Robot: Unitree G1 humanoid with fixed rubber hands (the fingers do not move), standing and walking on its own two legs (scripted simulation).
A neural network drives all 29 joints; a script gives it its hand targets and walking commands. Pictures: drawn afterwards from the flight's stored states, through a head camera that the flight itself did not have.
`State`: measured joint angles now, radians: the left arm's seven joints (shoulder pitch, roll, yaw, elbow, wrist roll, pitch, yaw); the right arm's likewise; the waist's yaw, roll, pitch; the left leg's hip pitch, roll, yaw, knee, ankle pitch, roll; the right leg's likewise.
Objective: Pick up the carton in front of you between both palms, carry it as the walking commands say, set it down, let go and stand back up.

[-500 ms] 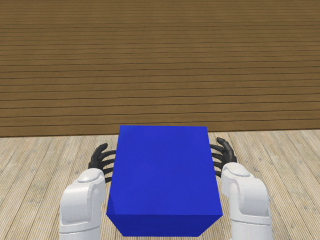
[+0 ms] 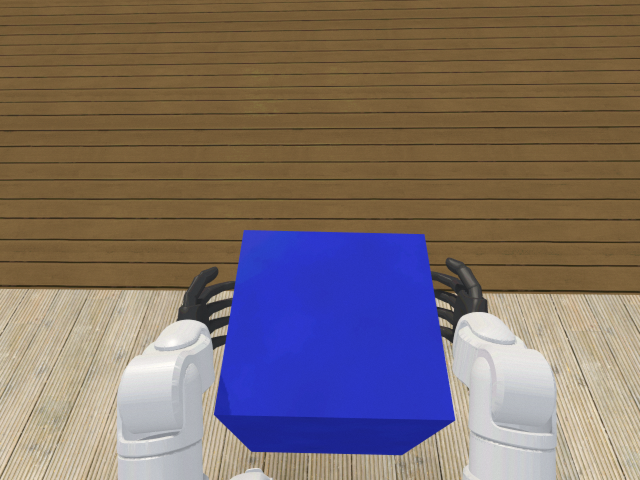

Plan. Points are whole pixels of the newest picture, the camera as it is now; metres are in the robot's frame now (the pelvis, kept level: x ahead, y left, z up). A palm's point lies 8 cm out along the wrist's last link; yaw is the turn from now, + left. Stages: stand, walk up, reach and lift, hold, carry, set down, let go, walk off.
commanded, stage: carry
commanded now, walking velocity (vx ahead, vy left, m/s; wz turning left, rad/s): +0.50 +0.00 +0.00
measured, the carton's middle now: (330, 352) +0.29 +0.01 +0.00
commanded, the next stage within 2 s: none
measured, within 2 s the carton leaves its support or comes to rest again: neither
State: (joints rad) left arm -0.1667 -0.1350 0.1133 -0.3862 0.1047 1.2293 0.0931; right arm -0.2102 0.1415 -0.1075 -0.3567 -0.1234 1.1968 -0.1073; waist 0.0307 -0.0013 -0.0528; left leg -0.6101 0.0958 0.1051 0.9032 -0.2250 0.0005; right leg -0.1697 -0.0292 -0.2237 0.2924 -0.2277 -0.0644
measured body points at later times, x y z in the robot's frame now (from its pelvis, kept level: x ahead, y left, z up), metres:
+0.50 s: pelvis +0.34 +0.03 +0.00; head +0.37 +0.04 +0.45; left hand +0.63 +0.16 +0.05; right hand +0.61 -0.14 +0.07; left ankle +0.30 +0.10 -0.75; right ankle +0.39 -0.12 -0.69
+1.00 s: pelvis +0.67 -0.04 -0.01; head +0.71 -0.06 +0.44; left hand +1.02 +0.11 +0.13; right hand +1.04 -0.20 +0.13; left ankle +0.74 +0.11 -0.68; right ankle +0.64 -0.10 -0.75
